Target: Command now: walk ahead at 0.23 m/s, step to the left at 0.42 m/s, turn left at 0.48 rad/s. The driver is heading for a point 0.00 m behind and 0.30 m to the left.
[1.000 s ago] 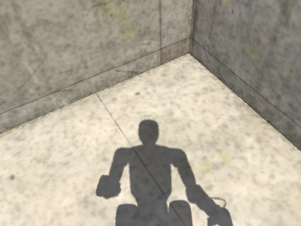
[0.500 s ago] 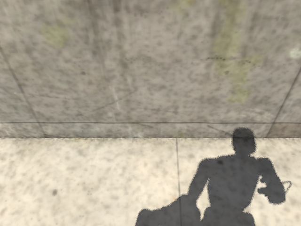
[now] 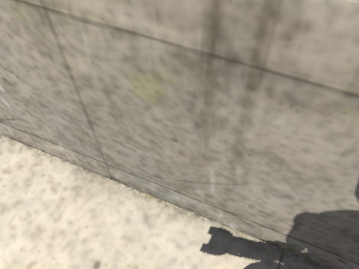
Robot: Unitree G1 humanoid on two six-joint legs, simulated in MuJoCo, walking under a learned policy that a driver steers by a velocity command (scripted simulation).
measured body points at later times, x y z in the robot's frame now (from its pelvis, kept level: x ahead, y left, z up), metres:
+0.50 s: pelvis +0.14 +0.08 +0.01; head +0.18 +0.11 +0.46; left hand +0.25 +0.38 -0.11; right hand +0.33 -0.16 -0.07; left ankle +0.15 +0.23 -0.73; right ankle +0.13 -0.07 -0.65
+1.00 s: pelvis +0.15 +0.08 +0.02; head +0.19 +0.09 +0.46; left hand +0.15 +0.41 -0.07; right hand +0.45 -0.09 -0.06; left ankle +0.09 +0.23 -0.65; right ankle +0.20 -0.01 -0.73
